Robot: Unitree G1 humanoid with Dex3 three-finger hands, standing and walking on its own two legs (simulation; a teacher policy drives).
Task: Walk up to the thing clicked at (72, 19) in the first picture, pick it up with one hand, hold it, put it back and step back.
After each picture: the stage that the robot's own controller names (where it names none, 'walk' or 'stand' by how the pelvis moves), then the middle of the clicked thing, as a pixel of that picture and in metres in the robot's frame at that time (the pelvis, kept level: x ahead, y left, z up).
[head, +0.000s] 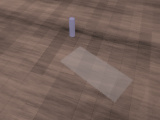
stand; (72, 27) +1.60 +0.07 -0.66
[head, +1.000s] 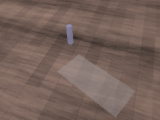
walk; (69, 34) +1.46 +0.20 -0.65
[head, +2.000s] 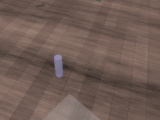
walk; (58, 66) +0.91 +0.20 -0.63
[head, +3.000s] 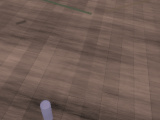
walk; (46, 112) +0.50 +0.20 -0.64
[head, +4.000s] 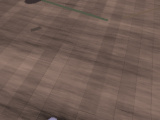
stand; out of the picture +0.38 +0.19 -0.65
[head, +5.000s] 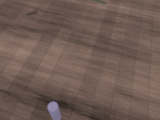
walk; (54, 112) +0.42 +0.18 -0.64
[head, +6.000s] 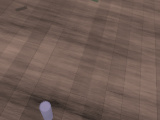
walk; (46, 112) +0.40 +0.18 -0.63
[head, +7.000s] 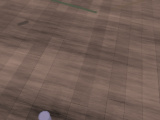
walk; out of the picture +0.39 +0.23 -0.62
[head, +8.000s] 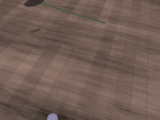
stand; out of the picture +0.43 +0.19 -0.65
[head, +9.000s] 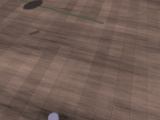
stand; out of the picture +0.45 +0.19 -0.66
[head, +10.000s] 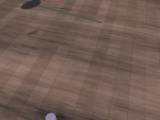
stand; out of the picture +0.44 +0.21 -0.66
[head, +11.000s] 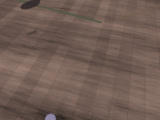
stand; out of the picture +0.44 +0.21 -0.66
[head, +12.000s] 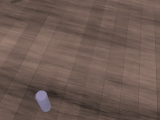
go down; (43, 101) +0.45 +0.21 -0.58
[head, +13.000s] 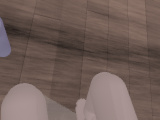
go down; out of the picture +0.52 +0.25 -0.24
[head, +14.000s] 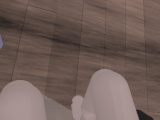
close in; out of the picture +0.52 +0.26 -0.22
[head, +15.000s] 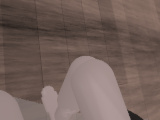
close; out of the picture +0.50 +0.30 -0.17
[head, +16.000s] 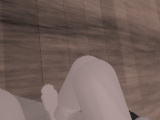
lift; out of the picture +0.49 +0.29 -0.17
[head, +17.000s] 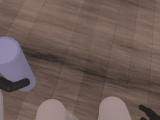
lift; (17, 70) +0.36 +0.20 +0.00
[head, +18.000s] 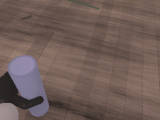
hold; (32, 90) +0.31 +0.16 +0.03
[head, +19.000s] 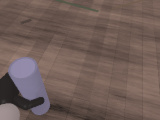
hold; (33, 90) +0.31 +0.16 +0.04
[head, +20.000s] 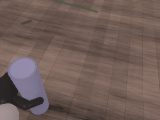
hold; (32, 90) +0.31 +0.16 +0.04
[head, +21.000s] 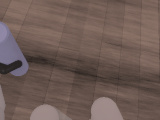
crouch; (9, 54) +0.43 +0.20 -0.03
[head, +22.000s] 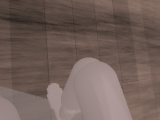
lower; out of the picture +0.49 +0.27 -0.17
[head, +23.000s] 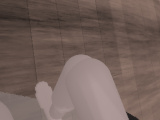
lower; out of the picture +0.50 +0.30 -0.17
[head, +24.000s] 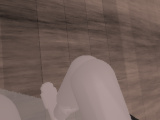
lower; out of the picture +0.49 +0.29 -0.17
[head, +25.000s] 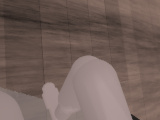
lower; out of the picture +0.48 +0.29 -0.18
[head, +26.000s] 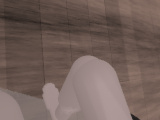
rest; out of the picture +0.47 +0.29 -0.17
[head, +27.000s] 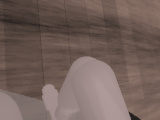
open; out of the picture +0.48 +0.29 -0.18
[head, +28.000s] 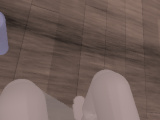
stand; out of the picture +0.49 +0.25 -0.21
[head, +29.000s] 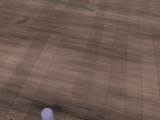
stand; out of the picture +0.43 +0.18 -0.58
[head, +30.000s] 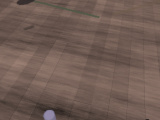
stand; out of the picture +0.45 +0.19 -0.60
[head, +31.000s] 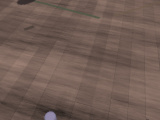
stand; out of the picture +0.44 +0.19 -0.60
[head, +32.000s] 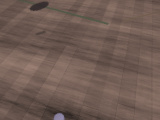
stand; out of the picture +0.45 +0.17 -0.65
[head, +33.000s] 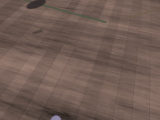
stand; out of the picture +0.43 +0.18 -0.66
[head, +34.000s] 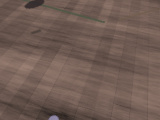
walk; out of the picture +0.43 +0.19 -0.66
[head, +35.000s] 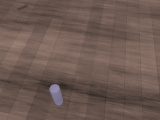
walk; (56, 95) +0.53 +0.19 -0.63
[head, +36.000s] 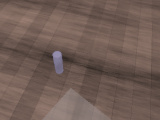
walk; (58, 63) +0.79 +0.18 -0.62
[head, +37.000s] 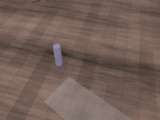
stand; (57, 55) +1.05 +0.24 -0.63
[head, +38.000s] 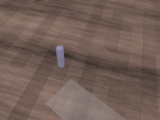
stand; (60, 56) +1.03 +0.18 -0.65
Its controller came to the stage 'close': yes
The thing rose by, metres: 0.68
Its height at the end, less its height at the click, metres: +0.00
